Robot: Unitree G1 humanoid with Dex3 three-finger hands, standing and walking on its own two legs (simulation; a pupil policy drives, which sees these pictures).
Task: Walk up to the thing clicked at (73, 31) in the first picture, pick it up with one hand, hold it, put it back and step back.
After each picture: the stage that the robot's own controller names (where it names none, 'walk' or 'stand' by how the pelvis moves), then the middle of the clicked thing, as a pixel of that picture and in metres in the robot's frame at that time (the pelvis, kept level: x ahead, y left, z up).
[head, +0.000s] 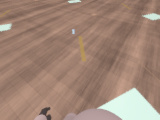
stand; (73, 31) +2.21 +0.53 -0.72
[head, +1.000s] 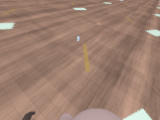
walk; (78, 38) +2.09 +0.25 -0.69
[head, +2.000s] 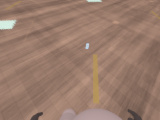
walk; (87, 46) +1.46 +0.03 -0.71
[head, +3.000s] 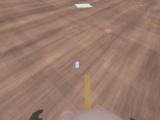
walk; (77, 64) +0.95 +0.16 -0.71
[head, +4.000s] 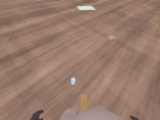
walk; (73, 81) +0.61 +0.18 -0.71
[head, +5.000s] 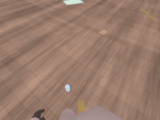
walk; (67, 88) +0.44 +0.25 -0.71
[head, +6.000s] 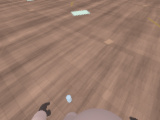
stand; (69, 98) +0.37 +0.26 -0.71
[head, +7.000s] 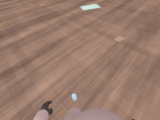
stand; (74, 96) +0.36 +0.21 -0.71
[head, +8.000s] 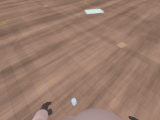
stand; (74, 101) +0.32 +0.17 -0.72
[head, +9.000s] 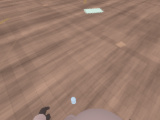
stand; (73, 100) +0.33 +0.18 -0.72
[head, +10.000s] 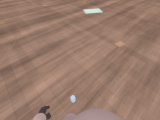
stand; (73, 98) +0.36 +0.19 -0.72
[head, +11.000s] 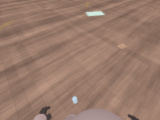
stand; (74, 99) +0.36 +0.17 -0.72
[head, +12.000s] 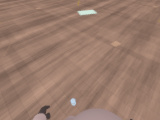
stand; (73, 102) +0.33 +0.18 -0.72
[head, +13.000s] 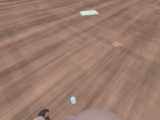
stand; (73, 100) +0.36 +0.18 -0.73
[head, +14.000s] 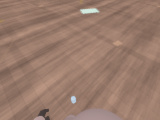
stand; (73, 99) +0.35 +0.18 -0.73
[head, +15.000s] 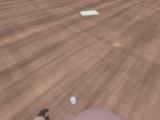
go down; (73, 100) +0.36 +0.18 -0.73
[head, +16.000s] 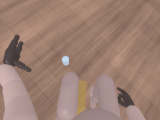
go down; (65, 60) +0.45 +0.18 -0.35
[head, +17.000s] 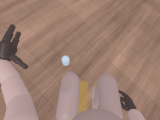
go down; (65, 60) +0.45 +0.18 -0.31
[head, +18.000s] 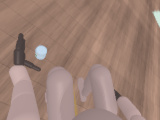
close in; (41, 53) +0.45 +0.22 -0.23
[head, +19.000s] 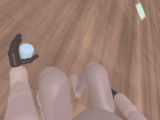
close; (26, 51) +0.44 +0.24 -0.23
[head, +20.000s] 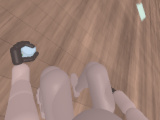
lift; (27, 51) +0.43 +0.23 -0.24
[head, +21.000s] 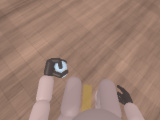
lift; (61, 69) +0.33 +0.20 -0.05
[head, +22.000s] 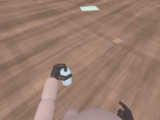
hold; (66, 76) +0.32 +0.16 +0.01
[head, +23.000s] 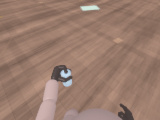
hold; (66, 78) +0.32 +0.16 -0.01
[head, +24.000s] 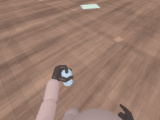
crouch; (67, 77) +0.32 +0.16 -0.01
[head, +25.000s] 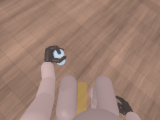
crouch; (59, 57) +0.43 +0.19 -0.10
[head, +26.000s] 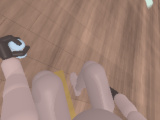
lower; (18, 49) +0.46 +0.25 -0.24
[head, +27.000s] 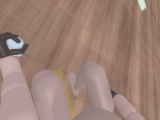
lower; (16, 47) +0.46 +0.26 -0.24
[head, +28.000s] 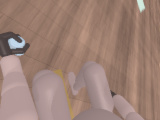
lower; (17, 46) +0.46 +0.25 -0.24
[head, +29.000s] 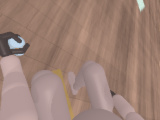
lower; (17, 46) +0.46 +0.25 -0.25
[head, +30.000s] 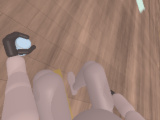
draw back; (22, 47) +0.46 +0.23 -0.25
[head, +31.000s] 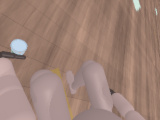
withdraw; (18, 48) +0.45 +0.23 -0.25
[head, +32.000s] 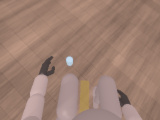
walk; (69, 61) +0.47 +0.16 -0.36
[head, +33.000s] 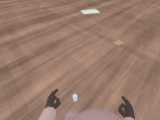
stand; (75, 97) +0.39 +0.14 -0.66
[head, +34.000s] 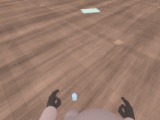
stand; (74, 97) +0.39 +0.15 -0.67
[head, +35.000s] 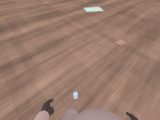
stand; (75, 95) +0.40 +0.15 -0.69
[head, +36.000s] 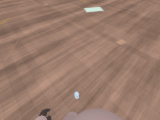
walk; (76, 95) +0.40 +0.15 -0.72
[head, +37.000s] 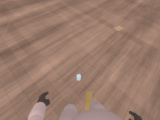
walk; (78, 77) +0.56 +0.08 -0.70
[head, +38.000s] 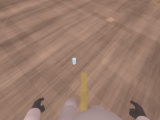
walk; (74, 61) +0.82 +0.23 -0.69
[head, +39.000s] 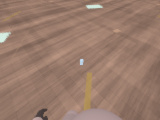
stand; (81, 62) +1.04 +0.16 -0.71
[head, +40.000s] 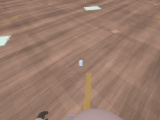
stand; (80, 63) +1.05 +0.17 -0.72
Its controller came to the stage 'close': yes
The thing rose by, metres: 0.71
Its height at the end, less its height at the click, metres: +0.00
